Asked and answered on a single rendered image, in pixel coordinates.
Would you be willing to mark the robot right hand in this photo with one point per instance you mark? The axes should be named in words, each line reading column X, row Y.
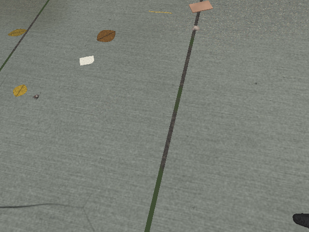
column 301, row 219

